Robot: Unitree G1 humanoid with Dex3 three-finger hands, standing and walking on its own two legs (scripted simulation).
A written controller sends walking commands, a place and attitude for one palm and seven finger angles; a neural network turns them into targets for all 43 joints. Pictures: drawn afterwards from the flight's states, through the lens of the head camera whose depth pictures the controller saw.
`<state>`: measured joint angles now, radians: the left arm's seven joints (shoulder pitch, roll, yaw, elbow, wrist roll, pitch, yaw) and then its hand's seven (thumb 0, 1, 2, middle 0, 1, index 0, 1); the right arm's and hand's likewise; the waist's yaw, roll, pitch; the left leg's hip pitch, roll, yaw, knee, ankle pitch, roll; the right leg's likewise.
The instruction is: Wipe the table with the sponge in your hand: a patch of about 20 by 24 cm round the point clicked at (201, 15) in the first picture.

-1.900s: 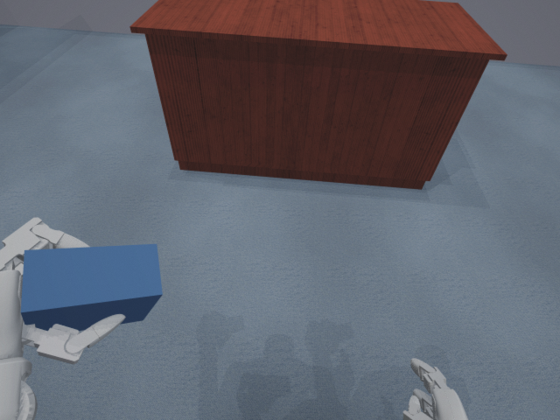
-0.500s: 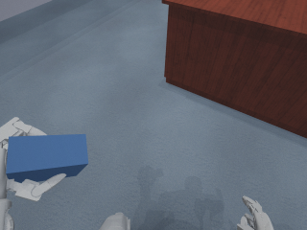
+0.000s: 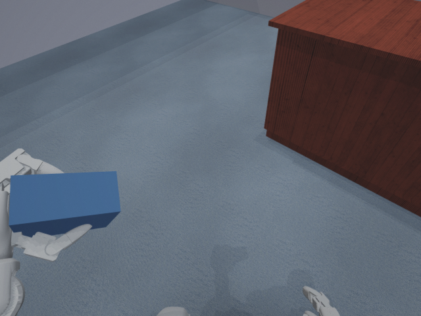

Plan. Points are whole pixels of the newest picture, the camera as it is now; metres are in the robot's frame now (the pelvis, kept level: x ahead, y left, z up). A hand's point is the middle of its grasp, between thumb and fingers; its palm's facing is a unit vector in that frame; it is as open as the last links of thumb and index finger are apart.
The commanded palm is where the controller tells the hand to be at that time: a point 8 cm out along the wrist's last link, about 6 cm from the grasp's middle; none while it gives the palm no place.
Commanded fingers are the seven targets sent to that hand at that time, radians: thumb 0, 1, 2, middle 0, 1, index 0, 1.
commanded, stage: walk to a spot facing it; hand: left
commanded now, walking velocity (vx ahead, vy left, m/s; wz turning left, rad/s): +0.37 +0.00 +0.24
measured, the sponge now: (82, 204) +0.22 +0.21 +0.17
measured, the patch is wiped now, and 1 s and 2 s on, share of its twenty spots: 0.00 0.00 0.00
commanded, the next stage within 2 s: none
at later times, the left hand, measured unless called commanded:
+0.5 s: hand (77, 137) +0.33 +0.26 +0.20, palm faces +0.47 -0.80 -0.38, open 10.0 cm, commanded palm +0.27 +0.29 +0.20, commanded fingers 0.00 0.10 1.30 -1.20 -1.60 -1.20 -1.60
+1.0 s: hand (116, 101) +0.43 +0.22 +0.20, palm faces +0.52 -0.73 -0.45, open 10.0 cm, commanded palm +0.37 +0.26 +0.20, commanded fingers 0.00 0.10 1.30 -1.20 -1.60 -1.20 -1.60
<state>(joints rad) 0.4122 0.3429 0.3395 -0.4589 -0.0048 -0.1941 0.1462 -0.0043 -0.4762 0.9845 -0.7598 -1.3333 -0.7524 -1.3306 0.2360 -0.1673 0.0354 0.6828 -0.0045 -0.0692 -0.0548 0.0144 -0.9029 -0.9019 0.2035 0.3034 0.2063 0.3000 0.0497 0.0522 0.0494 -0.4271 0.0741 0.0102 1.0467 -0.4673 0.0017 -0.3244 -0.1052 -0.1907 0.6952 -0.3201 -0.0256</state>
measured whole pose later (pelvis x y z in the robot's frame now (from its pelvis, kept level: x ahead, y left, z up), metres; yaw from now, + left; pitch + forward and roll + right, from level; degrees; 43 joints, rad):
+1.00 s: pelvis +0.26 -0.04 +0.02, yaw +11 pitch +0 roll +1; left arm 0.52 0.38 0.37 -0.58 -0.01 -0.22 0.16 0.00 -0.48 0.99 -0.76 -1.33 -0.75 -1.33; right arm 0.21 -0.27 -0.06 0.59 0.00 -0.04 -0.06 0.02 -0.91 -0.90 0.19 0.30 0.20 0.30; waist 0.00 -0.03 0.07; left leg -0.47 0.10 0.15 0.77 -0.32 -0.01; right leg -0.17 -0.12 -0.23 0.51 -0.32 0.00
